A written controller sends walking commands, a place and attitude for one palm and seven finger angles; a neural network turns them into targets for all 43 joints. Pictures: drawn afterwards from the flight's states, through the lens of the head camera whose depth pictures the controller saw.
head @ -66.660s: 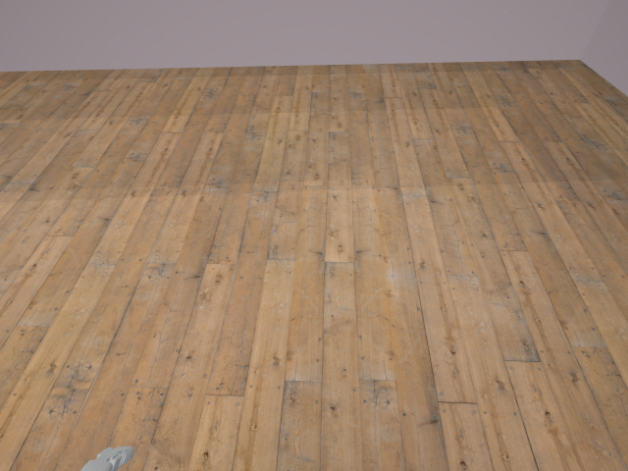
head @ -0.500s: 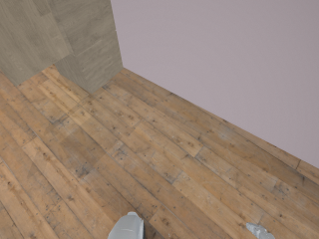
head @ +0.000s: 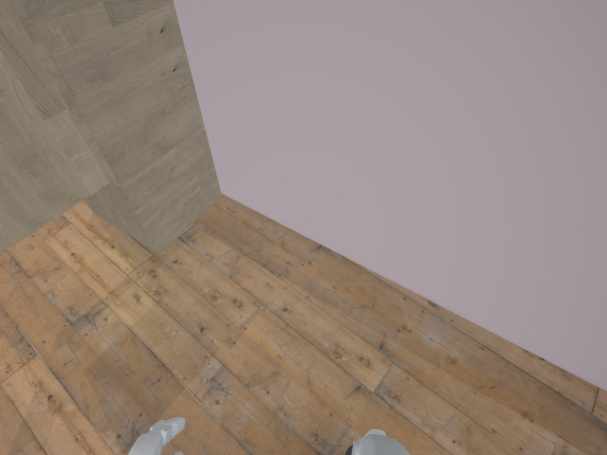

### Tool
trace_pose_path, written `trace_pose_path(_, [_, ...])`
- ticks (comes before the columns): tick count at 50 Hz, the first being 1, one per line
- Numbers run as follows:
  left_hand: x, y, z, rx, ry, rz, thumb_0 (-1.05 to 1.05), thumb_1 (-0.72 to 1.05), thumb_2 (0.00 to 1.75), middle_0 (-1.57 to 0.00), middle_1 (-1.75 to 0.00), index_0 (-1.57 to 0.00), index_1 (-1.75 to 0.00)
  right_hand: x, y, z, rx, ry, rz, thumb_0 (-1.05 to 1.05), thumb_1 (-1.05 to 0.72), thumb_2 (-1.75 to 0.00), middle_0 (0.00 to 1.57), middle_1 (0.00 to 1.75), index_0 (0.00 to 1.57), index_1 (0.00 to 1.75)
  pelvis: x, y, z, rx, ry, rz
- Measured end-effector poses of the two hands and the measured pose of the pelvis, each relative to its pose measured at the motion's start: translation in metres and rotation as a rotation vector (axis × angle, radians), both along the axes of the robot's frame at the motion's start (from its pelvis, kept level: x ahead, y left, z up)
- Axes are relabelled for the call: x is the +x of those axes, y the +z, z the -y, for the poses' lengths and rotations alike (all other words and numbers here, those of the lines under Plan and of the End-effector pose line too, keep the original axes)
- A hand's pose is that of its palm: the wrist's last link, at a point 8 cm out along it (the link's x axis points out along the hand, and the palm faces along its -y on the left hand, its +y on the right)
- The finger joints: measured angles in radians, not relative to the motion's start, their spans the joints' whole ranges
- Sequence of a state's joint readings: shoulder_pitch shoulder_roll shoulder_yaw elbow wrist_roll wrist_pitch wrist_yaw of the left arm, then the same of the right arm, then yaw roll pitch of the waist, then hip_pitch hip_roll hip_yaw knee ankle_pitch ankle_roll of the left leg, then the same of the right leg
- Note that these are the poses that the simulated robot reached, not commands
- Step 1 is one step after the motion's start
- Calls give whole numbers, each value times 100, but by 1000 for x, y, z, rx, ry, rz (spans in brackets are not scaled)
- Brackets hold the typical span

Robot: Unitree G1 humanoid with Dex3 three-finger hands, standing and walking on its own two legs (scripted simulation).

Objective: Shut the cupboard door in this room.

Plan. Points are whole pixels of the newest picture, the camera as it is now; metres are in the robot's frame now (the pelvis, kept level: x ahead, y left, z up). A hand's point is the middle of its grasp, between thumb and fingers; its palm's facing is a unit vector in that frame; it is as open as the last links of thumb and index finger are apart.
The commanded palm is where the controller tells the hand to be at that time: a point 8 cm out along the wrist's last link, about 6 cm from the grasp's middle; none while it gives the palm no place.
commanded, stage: walk to a spot facing it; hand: left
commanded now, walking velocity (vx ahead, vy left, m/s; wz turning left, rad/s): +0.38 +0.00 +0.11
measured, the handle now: out of the picture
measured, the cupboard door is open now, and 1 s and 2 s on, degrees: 88 88 88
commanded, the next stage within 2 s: turn to face it in 0.50 s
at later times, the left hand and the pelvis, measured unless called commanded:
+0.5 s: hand out of the picture +0.13 +0.14 -0.17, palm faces +0.27 -0.95 -0.17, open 7.3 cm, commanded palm none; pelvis +0.22 -0.01 +0.00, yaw +11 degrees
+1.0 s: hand (185, 274) +0.46 +0.25 -0.14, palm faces +0.36 -0.90 -0.25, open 7.3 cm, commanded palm none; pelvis +0.38 +0.01 +0.00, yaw +22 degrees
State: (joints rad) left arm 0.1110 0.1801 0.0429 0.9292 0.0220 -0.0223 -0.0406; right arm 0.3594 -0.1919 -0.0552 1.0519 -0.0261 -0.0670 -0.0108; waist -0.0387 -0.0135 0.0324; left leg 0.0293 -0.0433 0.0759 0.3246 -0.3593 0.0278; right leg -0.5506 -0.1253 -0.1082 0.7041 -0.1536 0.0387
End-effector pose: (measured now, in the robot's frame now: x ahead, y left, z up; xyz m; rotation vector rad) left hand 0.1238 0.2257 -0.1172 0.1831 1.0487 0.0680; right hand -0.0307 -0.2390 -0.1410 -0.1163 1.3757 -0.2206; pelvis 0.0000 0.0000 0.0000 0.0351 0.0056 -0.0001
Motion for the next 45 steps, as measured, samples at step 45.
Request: trace_pose_path(45, [255,1,-64,20,407,-35,0,91,90,-20,-30,-20,-30,500,12,-54,5,383,133,-1,-93,-90,20,30,20,30,351,6,-28,-28,327,-3])
